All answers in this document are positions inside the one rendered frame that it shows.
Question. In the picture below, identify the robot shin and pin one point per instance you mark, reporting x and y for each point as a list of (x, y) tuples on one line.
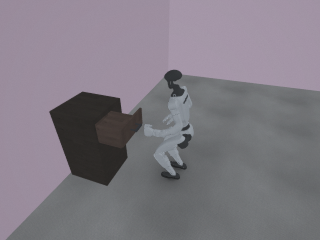
[(164, 162), (175, 154)]

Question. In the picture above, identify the left robot hand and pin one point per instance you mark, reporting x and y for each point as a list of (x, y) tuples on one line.
[(148, 131)]

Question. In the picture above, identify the right robot shin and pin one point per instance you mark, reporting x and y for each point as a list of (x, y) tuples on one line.
[(175, 154)]

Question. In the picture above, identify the drawer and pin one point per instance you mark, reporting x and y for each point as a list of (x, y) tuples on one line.
[(114, 129)]

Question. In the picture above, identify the cabinet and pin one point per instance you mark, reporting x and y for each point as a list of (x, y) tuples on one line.
[(74, 121)]

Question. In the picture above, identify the right robot hand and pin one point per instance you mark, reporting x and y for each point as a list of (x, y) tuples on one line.
[(169, 121)]

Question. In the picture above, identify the left robot shin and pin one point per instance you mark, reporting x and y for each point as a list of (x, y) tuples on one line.
[(164, 162)]

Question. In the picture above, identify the handle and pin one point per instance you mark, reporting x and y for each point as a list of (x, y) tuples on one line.
[(139, 125)]

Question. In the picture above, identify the left robot upper arm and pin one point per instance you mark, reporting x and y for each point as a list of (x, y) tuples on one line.
[(173, 106)]

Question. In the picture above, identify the right robot upper arm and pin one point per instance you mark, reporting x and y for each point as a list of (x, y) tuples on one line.
[(189, 100)]

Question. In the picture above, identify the left robot forearm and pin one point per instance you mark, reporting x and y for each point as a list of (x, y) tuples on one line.
[(169, 131)]

